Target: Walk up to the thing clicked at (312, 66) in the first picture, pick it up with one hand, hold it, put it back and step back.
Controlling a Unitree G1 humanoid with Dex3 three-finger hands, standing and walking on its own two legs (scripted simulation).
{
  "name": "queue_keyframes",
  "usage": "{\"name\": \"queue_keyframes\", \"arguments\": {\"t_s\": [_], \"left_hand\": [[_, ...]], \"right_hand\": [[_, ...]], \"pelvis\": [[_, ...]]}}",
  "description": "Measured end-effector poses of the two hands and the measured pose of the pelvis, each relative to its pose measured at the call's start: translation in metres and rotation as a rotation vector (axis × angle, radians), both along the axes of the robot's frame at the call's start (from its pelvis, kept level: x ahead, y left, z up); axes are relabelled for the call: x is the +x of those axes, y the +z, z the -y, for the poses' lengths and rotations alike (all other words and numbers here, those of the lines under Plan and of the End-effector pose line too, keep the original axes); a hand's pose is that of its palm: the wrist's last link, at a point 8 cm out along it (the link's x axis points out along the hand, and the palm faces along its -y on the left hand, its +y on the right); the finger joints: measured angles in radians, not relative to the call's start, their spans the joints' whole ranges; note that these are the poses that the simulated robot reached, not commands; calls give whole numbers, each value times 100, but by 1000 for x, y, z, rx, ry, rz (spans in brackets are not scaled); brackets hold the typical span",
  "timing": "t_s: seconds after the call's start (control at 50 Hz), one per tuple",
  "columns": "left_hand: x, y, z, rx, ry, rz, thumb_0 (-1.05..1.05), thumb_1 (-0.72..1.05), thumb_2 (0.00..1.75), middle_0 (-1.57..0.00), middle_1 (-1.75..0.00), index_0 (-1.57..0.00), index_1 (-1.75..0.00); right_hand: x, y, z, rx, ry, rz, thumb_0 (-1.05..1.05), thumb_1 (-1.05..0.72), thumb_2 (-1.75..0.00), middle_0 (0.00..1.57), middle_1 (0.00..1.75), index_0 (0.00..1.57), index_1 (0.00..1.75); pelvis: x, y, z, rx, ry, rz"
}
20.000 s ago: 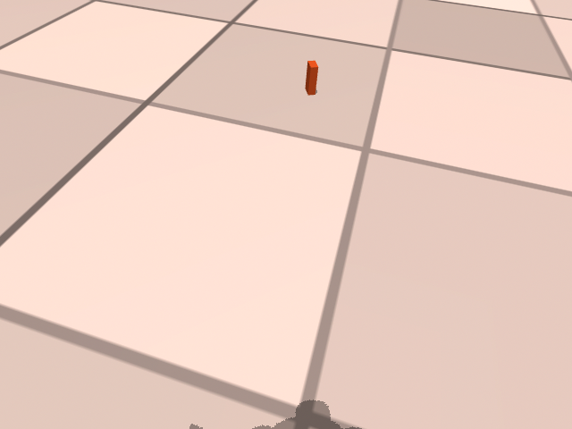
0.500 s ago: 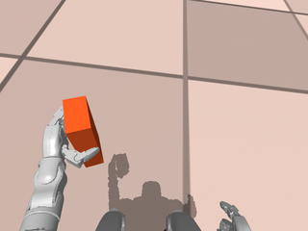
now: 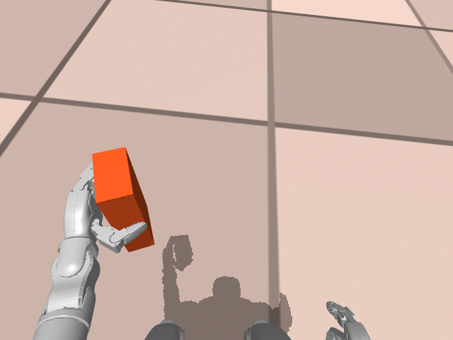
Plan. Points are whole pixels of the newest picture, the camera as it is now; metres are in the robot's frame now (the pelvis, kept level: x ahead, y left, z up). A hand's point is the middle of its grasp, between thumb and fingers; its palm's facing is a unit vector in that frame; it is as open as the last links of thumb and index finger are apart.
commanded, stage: hold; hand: left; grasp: from the side
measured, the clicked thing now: (127, 204) +0.34 +0.17 +0.02
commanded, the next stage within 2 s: none
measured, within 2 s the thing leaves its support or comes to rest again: neither
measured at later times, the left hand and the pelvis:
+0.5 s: hand (115, 202) +0.33 +0.18 +0.04, palm faces +0.12 -0.99 -0.02, open 12.5 cm; pelvis +0.00 +0.00 +0.01, yaw +0 degrees
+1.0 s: hand (110, 205) +0.33 +0.18 +0.05, palm faces +0.12 -0.99 -0.02, open 12.4 cm; pelvis +0.00 +0.01 +0.01, yaw +0 degrees
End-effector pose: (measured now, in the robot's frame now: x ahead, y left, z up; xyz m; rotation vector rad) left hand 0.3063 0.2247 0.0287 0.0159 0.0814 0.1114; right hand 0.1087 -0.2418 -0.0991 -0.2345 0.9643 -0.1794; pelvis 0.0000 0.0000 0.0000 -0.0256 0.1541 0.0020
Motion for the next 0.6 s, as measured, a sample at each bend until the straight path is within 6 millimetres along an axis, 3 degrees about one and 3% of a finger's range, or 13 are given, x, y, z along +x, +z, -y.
{"name": "queue_keyframes", "arguments": {"t_s": [0.6], "left_hand": [[-1,21,-8,4,15,21,-2,-61,115,-42,-100,-46,-101]], "right_hand": [[4,14,-8,9,8,27,1,-92,-90,20,30,20,30]], "pelvis": [[-1,12,-5,0,1,52]]}}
